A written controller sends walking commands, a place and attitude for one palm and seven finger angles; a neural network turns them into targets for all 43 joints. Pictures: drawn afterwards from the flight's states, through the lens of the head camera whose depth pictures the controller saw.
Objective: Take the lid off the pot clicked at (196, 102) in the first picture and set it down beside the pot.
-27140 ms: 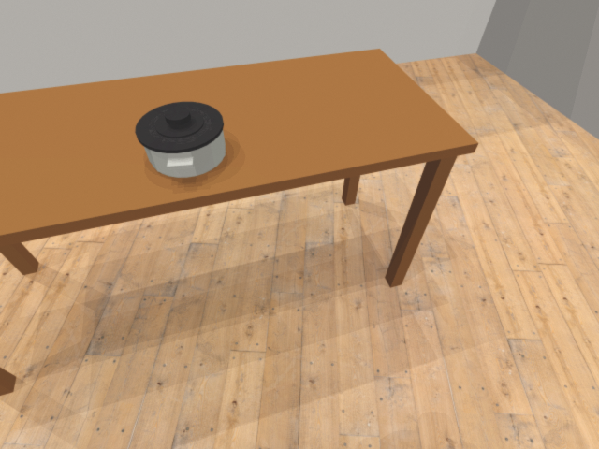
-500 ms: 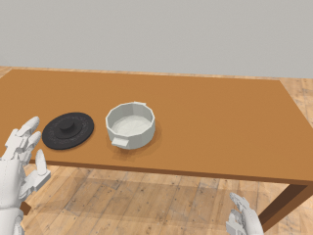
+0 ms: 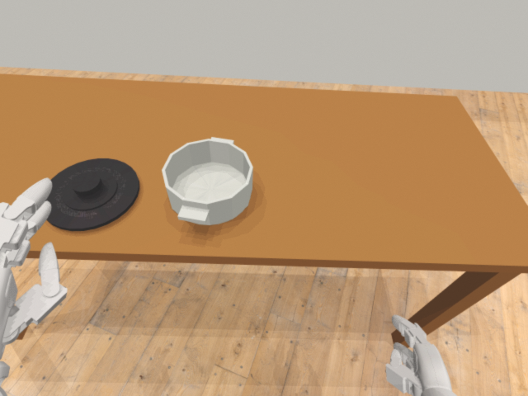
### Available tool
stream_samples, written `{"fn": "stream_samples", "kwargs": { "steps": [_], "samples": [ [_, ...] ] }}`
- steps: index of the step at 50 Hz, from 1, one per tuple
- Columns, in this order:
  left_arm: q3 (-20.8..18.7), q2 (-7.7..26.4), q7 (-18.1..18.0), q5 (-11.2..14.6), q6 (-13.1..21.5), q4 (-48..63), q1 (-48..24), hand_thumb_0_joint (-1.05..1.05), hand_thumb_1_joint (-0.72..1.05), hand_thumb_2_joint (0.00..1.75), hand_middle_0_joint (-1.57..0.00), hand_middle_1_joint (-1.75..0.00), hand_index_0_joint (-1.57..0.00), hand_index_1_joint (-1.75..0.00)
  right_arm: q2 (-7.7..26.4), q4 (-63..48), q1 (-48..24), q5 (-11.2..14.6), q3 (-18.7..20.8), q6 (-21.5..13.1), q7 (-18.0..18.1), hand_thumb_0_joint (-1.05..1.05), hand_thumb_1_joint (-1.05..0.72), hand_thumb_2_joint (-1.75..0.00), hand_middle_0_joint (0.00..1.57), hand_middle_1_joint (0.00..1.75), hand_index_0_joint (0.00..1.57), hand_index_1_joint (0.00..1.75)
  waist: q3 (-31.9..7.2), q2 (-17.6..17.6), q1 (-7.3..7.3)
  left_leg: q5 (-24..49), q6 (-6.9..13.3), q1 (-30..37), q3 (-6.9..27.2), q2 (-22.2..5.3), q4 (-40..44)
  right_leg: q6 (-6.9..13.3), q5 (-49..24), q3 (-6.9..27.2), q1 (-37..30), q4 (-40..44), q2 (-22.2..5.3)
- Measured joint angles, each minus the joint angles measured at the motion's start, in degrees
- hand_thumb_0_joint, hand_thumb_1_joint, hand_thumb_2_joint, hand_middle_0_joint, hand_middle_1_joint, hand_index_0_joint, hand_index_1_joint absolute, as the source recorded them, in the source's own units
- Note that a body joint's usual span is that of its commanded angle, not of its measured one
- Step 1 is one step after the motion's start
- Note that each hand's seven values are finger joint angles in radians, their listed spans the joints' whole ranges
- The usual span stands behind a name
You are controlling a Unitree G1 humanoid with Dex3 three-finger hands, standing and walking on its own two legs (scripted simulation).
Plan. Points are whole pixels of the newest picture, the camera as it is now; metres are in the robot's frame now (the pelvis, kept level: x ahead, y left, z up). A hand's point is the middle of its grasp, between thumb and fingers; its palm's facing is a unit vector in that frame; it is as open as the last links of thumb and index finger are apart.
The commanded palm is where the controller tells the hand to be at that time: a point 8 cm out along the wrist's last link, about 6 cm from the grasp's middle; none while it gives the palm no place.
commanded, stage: step back with the hand held close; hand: left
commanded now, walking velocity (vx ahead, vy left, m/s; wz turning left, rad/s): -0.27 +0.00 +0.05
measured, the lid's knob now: (87, 183) +0.48 +0.40 -0.03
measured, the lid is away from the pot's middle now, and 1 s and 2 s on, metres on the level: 0.25 0.25 0.25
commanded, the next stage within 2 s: stop stepping back and stand still in 1.30 s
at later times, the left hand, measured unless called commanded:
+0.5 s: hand (16, 345) +0.14 +0.24 +0.16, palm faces +0.35 -0.83 -0.43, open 7.4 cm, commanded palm +0.07 +0.29 +0.18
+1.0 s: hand out of the picture +0.08 +0.24 +0.16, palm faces +0.35 -0.85 -0.39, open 7.4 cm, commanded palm +0.02 +0.28 +0.18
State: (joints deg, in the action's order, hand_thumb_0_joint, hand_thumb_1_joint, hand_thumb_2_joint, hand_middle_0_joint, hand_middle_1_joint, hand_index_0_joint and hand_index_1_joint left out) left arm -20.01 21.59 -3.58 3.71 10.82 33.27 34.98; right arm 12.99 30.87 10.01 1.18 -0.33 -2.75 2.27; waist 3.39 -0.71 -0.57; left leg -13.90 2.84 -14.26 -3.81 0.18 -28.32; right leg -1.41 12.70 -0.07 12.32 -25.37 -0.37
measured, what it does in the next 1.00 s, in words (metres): walks backwards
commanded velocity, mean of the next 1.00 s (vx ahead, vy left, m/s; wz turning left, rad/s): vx -0.34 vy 0.00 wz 0.03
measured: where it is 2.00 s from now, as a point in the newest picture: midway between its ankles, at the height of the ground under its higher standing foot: outside the picture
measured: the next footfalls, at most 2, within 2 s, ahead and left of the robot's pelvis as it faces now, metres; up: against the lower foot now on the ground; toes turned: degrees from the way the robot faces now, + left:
right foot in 1.18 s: -0.10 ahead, -0.15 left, +0.00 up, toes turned -2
left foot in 1.44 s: -0.14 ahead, +0.13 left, +0.00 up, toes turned +0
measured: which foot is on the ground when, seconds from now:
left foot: down 0.00-1.00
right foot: down 0.00-0.96, up 0.98-1.00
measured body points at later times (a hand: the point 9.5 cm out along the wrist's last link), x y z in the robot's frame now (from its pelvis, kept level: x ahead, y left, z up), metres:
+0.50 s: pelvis -0.05 +0.01 -0.02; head -0.02 +0.03 +0.43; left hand +0.11 +0.29 +0.18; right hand +0.12 -0.23 -0.08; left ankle +0.01 +0.08 -0.74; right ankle +0.00 -0.14 -0.73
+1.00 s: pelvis -0.10 +0.00 -0.02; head -0.09 +0.04 +0.43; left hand +0.06 +0.28 +0.18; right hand +0.07 -0.24 -0.08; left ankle +0.00 +0.09 -0.74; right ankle -0.06 -0.13 -0.73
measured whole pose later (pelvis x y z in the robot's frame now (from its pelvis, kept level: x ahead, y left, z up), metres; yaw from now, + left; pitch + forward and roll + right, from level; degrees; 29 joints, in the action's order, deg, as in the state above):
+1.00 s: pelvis -0.10 +0.00 -0.02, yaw +1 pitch +0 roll -3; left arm -22.5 23.6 -7.7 3.5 16.2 38.3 35.0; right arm 11.8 32.5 12.6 0.9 1.3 -5.6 2.7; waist 1.5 -1.9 1.1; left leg -10.1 2.4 -28.0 0.0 -1.0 -38.8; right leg -0.6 19.9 -2.9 22.9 -39.9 0.6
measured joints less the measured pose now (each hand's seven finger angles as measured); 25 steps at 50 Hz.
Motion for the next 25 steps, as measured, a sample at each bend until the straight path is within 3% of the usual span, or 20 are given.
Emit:
{"fn": "stream_samples", "kwargs": {
  "steps": [3, 7, 15, 18, 25],
  "samples": [
    [-0.7, 1.9, -0.1, 0.0, 0.1, 2.1, 2.6, 0.02, 0.89, 0.9, -0.21, -0.3, -0.21, -0.3, -0.4, -0.7, 0.9, 0.2, 0.6, 0.2, 0.1, 0.02, -0.91, -0.89, 0.2, 0.3, 0.2, 0.3, 0.3, -1.3, 0.53, -0.1, 0.5, -1.4, -0.3, 0.7, -1.1, -0.4, 0.8, 0.2, 2.0, -2.5, -0.8],
    [-2.5, 3.3, -0.8, 0.0, 0.3, 4.0, 3.4, 0.02, 0.89, 0.9, -0.21, -0.3, -0.22, -0.31, -1.1, -0.9, 2.0, 0.0, 0.7, -0.9, 0.1, 0.02, -0.91, -0.9, 0.2, 0.3, 0.2, 0.3, 0.7, -2.0, 0.12, -0.1, 0.8, -2.6, -0.5, 1.4, -2.6, -0.1, 3.5, 0.0, 4.2, -6.4, -1.8],
    [-2.9, 0.9, -2.1, -0.1, 1.1, 3.2, 0.8, 0.02, 0.89, 0.9, -0.21, -0.3, -0.21, -0.31, -2.1, -0.3, 2.8, 0.4, -0.6, -2.2, 0.1, 0.02, -0.91, -0.89, 0.2, 0.3, 0.2, 0.3, 0.3, 1.2, -0.09, -1.8, 0.2, -6.7, 1.2, -0.2, -8.2, -0.1, 1.5, -2.4, 5.8, -7.5, -0.8],
    [-1.9, -0.3, -2.5, -0.1, 1.5, 3.3, 0.8, 0.02, 0.89, 0.9, -0.21, -0.3, -0.21, -0.3, -2.2, 0.1, 3.0, 0.2, -0.5, -2.4, 0.1, 0.02, -0.91, -0.89, 0.2, 0.3, 0.21, 0.3, -0.5, 1.0, 0.36, -5.1, -0.4, -8.7, 1.9, -0.1, -10.5, 0.2, 1.2, -3.0, 7.0, -7.9, -0.7],
    [-2.2, 0.9, -3.4, -0.9, 2.7, 4.4, 1.1, 0.02, 0.89, 0.9, -0.21, -0.3, -0.21, -0.31, -1.6, -0.1, 3.2, 0.2, 0.2, -2.9, 1.1, 0.02, -0.91, -0.89, 0.2, 0.3, 0.21, 0.3, -0.6, -0.3, 0.93, -0.4, 0.9, -9.8, 1.5, -0.1, -9.9, -0.1, 4.1, -2.4, 9.1, -11.2, -0.7]
  ]
}}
